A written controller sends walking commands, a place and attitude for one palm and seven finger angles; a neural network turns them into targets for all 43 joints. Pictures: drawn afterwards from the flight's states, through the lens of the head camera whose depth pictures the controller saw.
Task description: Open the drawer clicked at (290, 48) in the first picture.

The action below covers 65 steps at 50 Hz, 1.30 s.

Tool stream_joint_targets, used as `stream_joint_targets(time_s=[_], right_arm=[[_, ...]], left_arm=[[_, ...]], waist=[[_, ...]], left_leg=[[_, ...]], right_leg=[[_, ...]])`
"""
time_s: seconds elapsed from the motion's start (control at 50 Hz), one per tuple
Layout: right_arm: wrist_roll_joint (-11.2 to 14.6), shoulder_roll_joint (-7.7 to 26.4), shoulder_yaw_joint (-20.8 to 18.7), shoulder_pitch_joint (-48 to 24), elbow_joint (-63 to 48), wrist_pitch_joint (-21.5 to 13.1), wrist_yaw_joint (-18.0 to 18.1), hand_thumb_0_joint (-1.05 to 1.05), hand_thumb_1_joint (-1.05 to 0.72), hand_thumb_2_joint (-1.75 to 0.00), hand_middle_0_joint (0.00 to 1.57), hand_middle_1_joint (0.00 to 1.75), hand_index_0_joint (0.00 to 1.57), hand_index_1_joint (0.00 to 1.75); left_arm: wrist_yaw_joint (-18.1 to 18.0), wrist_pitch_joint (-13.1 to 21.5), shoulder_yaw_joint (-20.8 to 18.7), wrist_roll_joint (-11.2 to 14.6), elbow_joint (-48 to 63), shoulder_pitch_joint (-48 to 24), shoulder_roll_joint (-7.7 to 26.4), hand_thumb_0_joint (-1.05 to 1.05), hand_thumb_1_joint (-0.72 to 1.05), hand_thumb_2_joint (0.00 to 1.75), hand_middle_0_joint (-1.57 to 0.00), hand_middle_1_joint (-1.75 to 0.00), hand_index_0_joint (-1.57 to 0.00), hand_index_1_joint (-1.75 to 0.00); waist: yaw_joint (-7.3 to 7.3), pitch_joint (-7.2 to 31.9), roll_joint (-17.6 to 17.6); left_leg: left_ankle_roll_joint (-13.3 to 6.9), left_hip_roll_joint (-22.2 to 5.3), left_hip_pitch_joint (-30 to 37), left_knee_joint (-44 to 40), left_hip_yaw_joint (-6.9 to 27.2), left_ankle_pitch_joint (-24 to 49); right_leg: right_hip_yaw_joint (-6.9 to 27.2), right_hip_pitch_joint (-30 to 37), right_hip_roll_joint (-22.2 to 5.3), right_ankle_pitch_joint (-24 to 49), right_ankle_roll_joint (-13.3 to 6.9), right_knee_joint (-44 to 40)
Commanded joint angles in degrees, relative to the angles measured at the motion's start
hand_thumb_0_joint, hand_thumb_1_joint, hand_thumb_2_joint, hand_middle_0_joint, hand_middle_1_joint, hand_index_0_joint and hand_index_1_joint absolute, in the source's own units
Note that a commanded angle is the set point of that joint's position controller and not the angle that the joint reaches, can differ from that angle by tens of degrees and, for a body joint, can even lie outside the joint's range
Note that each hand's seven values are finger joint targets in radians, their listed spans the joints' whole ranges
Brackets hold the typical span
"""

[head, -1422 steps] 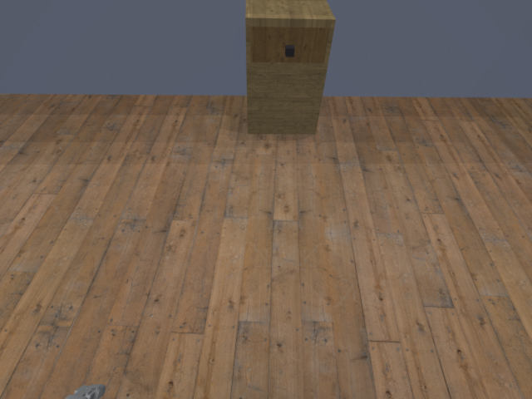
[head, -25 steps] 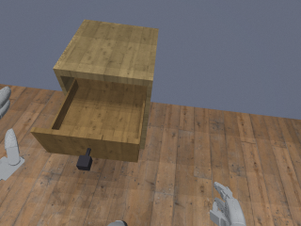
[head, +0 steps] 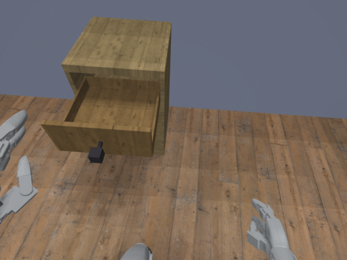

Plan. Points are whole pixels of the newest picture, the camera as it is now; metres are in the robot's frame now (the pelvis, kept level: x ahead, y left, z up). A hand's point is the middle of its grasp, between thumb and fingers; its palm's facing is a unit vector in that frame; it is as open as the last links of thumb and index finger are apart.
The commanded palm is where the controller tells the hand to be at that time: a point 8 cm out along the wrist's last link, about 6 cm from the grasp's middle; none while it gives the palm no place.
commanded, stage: stop stepping back and stand still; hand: left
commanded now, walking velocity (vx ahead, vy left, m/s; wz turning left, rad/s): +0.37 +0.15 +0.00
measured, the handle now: (98, 150) +0.49 +0.30 -0.21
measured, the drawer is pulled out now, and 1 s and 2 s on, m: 0.29 0.29 0.29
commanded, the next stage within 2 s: let the arm hang, fingers relaxed in 0.58 s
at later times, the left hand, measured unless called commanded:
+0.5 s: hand out of the picture +0.12 +0.24 +0.18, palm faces +0.46 -0.79 -0.41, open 7.4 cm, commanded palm +0.06 +0.28 +0.19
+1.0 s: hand out of the picture +0.01 +0.17 -0.16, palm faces +0.14 -0.97 -0.17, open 7.0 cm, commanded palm none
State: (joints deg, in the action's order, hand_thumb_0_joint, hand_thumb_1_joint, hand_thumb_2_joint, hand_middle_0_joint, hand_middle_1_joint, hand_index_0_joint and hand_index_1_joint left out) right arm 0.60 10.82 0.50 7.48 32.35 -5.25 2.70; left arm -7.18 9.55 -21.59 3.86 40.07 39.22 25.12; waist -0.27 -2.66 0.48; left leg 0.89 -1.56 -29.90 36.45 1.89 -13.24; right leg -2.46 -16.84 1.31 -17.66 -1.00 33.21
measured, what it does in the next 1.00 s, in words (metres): steps on the spot: left foot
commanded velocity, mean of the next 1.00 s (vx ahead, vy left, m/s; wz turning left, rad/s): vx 0.09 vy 0.02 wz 0.00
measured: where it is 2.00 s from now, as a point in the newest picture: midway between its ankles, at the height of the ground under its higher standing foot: outside the picture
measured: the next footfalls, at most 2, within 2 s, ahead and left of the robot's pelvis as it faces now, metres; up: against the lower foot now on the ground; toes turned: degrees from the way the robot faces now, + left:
left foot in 0.22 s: -0.04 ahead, +0.12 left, +0.00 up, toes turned +4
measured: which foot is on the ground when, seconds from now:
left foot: up 0.00-0.20, down 0.22-1.00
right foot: down 0.00-1.00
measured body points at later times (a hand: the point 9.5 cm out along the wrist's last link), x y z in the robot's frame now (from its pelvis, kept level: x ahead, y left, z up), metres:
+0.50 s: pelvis -0.06 -0.01 +0.01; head -0.07 -0.01 +0.46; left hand +0.09 +0.28 +0.20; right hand +0.11 -0.23 -0.08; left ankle -0.08 +0.12 -0.72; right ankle -0.01 -0.11 -0.72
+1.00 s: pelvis -0.04 -0.01 +0.01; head -0.02 +0.01 +0.46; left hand +0.00 +0.22 -0.15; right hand +0.02 -0.24 -0.13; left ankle -0.08 +0.12 -0.72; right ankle -0.01 -0.10 -0.72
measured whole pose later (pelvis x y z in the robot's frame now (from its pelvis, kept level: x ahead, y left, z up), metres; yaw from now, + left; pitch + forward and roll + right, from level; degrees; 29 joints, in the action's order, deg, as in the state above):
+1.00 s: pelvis -0.04 -0.01 +0.01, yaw +5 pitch -1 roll +0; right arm -1.0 9.2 0.6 15.5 52.7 1.0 1.4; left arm -2.0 -3.5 -2.8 -0.5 -49.1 15.0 9.1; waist -0.6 -4.4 2.4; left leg 0.7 -0.8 -10.7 31.0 0.8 -18.9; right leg -5.4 -15.4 -0.6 -14.1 -1.8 30.8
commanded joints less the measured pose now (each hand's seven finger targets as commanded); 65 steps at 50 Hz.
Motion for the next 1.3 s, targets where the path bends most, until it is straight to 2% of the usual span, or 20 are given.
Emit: stream_joint_targets(time_s=[0.0,0.04,0.14,0.2,0.24,0.32,0.38,0.42,0.46,0.54,0.6,0.64,0.66,0.68,0.74,0.76,0.84,0.98,1.14,1.28], right_arm=[[1.12,7.03,-4.36,-0.62,-6.13,-1.38,1.43,0.00,-0.90,-0.90,0.20,0.30,0.20,0.30],[0.35,6.34,-3.18,-1.88,-6.84,-0.82,1.82,0.00,-0.90,-0.90,0.20,0.30,0.20,0.30],[-0.44,7.25,-2.16,-1.05,-5.44,-4.60,2.26,0.00,-0.90,-0.90,0.20,0.30,0.20,0.30],[-0.03,10.06,-4.16,0.71,-7.15,-5.63,1.56,0.00,-0.90,-0.90,0.20,0.30,0.20,0.30],[0.18,7.34,-2.71,-0.04,-6.04,-5.22,1.25,0.00,-0.90,-0.90,0.20,0.30,0.20,0.30],[0.86,8.61,-3.01,-0.09,-4.69,-5.78,1.45,0.00,-0.90,-0.90,0.20,0.30,0.20,0.30],[0.48,7.77,-3.13,0.73,-4.25,-5.36,1.72,0.00,-0.90,-0.90,0.20,0.30,0.20,0.30],[0.15,7.18,-2.86,1.11,-3.65,-4.90,1.51,0.00,-0.90,-0.90,0.20,0.30,0.20,0.30],[-0.09,6.94,-2.22,0.51,-3.72,-4.70,1.44,0.00,-0.90,-0.90,0.20,0.30,0.20,0.30],[0.14,7.01,-1.60,-1.39,-5.39,-4.85,1.70,0.00,-0.90,-0.90,0.20,0.30,0.20,0.30],[0.17,6.66,-1.61,-1.71,-5.41,-5.12,1.39,0.00,-0.90,-0.90,0.20,0.30,0.20,0.30],[0.25,6.90,-2.02,-1.47,-5.56,-5.32,1.03,0.00,-0.90,-0.90,0.20,0.30,0.20,0.30],[-1.36,12.78,-5.82,-0.05,10.22,-4.79,-3.86,0.00,-0.90,-0.90,0.20,0.30,0.20,0.30],[-0.93,7.87,-4.98,6.52,9.25,-1.08,-3.63,0.00,-0.90,-0.90,0.20,0.30,0.20,0.30],[-1.64,6.07,-3.44,8.44,7.96,2.36,-3.40,0.00,-0.90,-0.90,0.20,0.30,0.20,0.30],[-1.91,7.09,-3.42,8.23,8.11,2.96,-3.19,0.00,-0.90,-0.90,0.20,0.30,0.20,0.30],[-2.33,7.94,-2.59,5.68,11.02,4.00,-1.93,0.00,-0.90,-0.90,0.20,0.30,0.20,0.30],[-1.85,4.42,-1.70,9.73,19.02,4.84,-0.53,0.00,-0.90,-0.90,0.20,0.30,0.20,0.30],[-1.26,2.64,-1.41,15.40,24.76,5.52,-0.28,0.00,-0.90,-0.90,0.20,0.30,0.20,0.30],[-1.48,0.99,-1.12,17.65,27.87,5.79,-0.31,0.00,-0.90,-0.90,0.20,0.30,0.20,0.30]], left_arm=[[-2.08,2.13,-4.71,0.07,5.83,-4.26,3.97,0.00,0.90,0.90,-0.20,-0.30,-0.20,-0.30],[-2.34,2.60,-4.75,-0.69,6.53,-5.69,4.59,0.00,0.90,0.90,-0.20,-0.30,-0.20,-0.30],[-3.38,4.14,-3.18,-2.97,3.75,-1.84,3.14,0.00,0.90,0.90,-0.20,-0.30,-0.20,-0.30],[-2.96,5.40,-5.37,-2.46,9.59,-2.46,6.48,0.00,0.90,0.90,-0.20,-0.30,-0.20,-0.30],[-2.98,5.41,-6.36,-2.43,10.07,-1.18,6.57,0.00,0.90,0.90,-0.20,-0.30,-0.20,-0.30],[-3.17,4.94,-5.26,-2.25,2.35,-4.04,4.50,0.00,0.90,0.90,-0.20,-0.30,-0.20,-0.30],[-3.08,5.28,-5.22,-2.45,0.46,-7.04,4.89,0.00,0.90,0.90,-0.20,-0.30,-0.20,-0.30],[-3.04,5.42,-4.75,-2.41,0.97,-9.07,4.97,0.00,0.90,0.90,-0.20,-0.30,-0.20,-0.30],[-3.10,5.38,-3.90,-2.31,2.41,-9.81,4.24,0.00,0.90,0.90,-0.20,-0.30,-0.20,-0.30],[-3.39,5.57,-4.25,-2.74,5.08,-7.44,4.23,0.00,0.90,0.90,-0.20,-0.30,-0.20,-0.30],[-3.44,5.19,-4.59,-2.78,3.87,-5.91,4.26,0.00,0.90,0.90,-0.20,-0.30,-0.20,-0.30],[-3.12,5.64,-4.55,-2.19,4.74,-5.64,4.46,0.00,0.90,0.90,-0.20,-0.30,-0.20,-0.30],[5.00,-4.70,15.73,-8.40,-43.91,-12.48,-4.32,0.00,0.90,0.90,-0.20,-0.30,-0.20,-0.30],[6.19,-8.38,14.68,-7.16,-45.56,-10.41,-6.06,0.00,0.90,0.90,-0.20,-0.30,-0.20,-0.30],[6.51,-9.52,15.89,-6.55,-53.32,-17.80,-6.43,0.00,0.90,0.90,-0.20,-0.30,-0.20,-0.30],[6.35,-9.87,16.30,-6.41,-56.42,-19.43,-6.30,0.00,0.90,0.90,-0.20,-0.30,-0.20,-0.30],[5.79,-11.03,17.30,-5.71,-70.74,-23.85,-6.30,0.00,0.90,0.90,-0.20,-0.30,-0.20,-0.30],[5.78,-10.30,17.68,-5.15,-89.41,-21.80,-8.56,0.00,0.90,0.90,-0.20,-0.30,-0.20,-0.30],[5.58,-10.10,19.37,-4.65,-98.25,-20.92,-9.28,0.00,0.90,0.90,-0.20,-0.30,-0.20,-0.30],[5.27,-10.18,19.58,-4.63,-101.42,-19.47,-10.16,0.00,0.90,0.90,-0.20,-0.30,-0.20,-0.30]], waist=[[-2.58,3.52,11.29],[-2.81,4.62,6.10],[-0.85,3.35,1.80],[0.62,9.76,-6.90],[-0.23,7.62,-15.02],[-0.75,-0.05,-1.54],[-1.51,-0.34,4.62],[-1.79,1.55,8.91],[-2.05,3.15,6.74],[-0.95,0.91,-12.11],[-0.56,1.77,-3.61],[-0.87,2.83,-2.27],[-2.17,1.62,0.20],[-1.69,8.43,2.59],[-1.46,7.36,14.02],[-1.17,5.95,13.28],[0.55,3.74,-3.48],[0.87,4.69,-9.07],[0.33,-0.63,-1.46],[0.31,-3.76,-0.71]], left_leg=[[0.33,2.18,6.01,37.55,3.72,-8.98],[-0.66,-0.42,6.79,26.98,2.51,-9.97],[-4.11,0.86,14.19,-18.63,-4.09,-7.75],[-6.21,-8.07,18.70,-18.28,2.94,7.55],[-6.39,-8.23,14.31,-19.77,4.64,-3.81],[-6.17,-6.12,3.19,-16.85,3.05,-17.92],[-4.51,0.22,6.96,-5.81,-2.15,-18.45],[-4.08,2.14,10.86,1.00,-4.28,-14.11],[-4.44,1.17,14.45,-5.41,-3.33,-11.37],[-6.97,-8.31,8.29,-23.27,9.60,-20.00],[-5.62,-5.80,6.90,-15.77,4.77,-3.25],[-3.60,-2.32,8.30,-12.54,1.33,-2.06],[-1.67,-0.88,8.16,0.57,-0.69,7.13],[-0.73,-0.26,14.54,1.20,-0.78,8.52],[-1.91,0.69,13.35,0.23,0.49,7.67],[-2.46,0.14,13.50,-1.81,1.54,11.14],[-3.65,-4.20,13.76,-9.97,6.37,23.21],[-2.79,-2.91,15.89,-13.00,2.05,8.29],[-3.09,-3.22,16.34,-15.27,1.90,4.35],[-3.13,-2.52,15.35,-16.32,1.31,-0.16]], right_leg=[[21.25,-16.81,-23.10,-14.12,-9.45,-25.75],[10.66,-11.61,-19.54,-8.23,-6.93,-21.79],[8.63,2.59,-12.82,-3.02,-2.43,-16.23],[1.57,8.00,-5.58,7.73,1.27,-1.60],[-1.14,4.81,-4.65,-1.78,1.47,0.07],[1.14,6.82,-3.78,-5.08,1.37,-6.24],[13.29,-1.32,-9.37,-20.34,-2.14,-17.13],[16.78,-3.56,-13.76,-20.97,-4.39,-20.91],[11.84,-2.69,-12.57,-15.50,-4.06,-17.28],[1.11,1.85,-2.71,-6.20,1.02,-1.37],[2.05,8.50,-3.49,6.59,0.94,-5.88],[5.98,8.88,-5.71,8.28,-0.13,-9.32],[5.15,-0.14,-11.41,24.12,-2.20,-1.20],[7.52,-0.05,-12.04,26.26,-4.22,-1.91],[4.13,0.63,-11.46,16.46,-4.18,-3.41],[3.82,1.10,-10.88,17.96,-3.93,-2.36],[2.48,5.75,-5.99,18.20,-1.39,-0.60],[4.04,11.59,-6.86,14.40,-2.41,-9.17],[3.45,8.38,-7.02,8.88,-2.23,-12.81],[3.89,5.84,-7.19,0.53,-2.05,-15.08]])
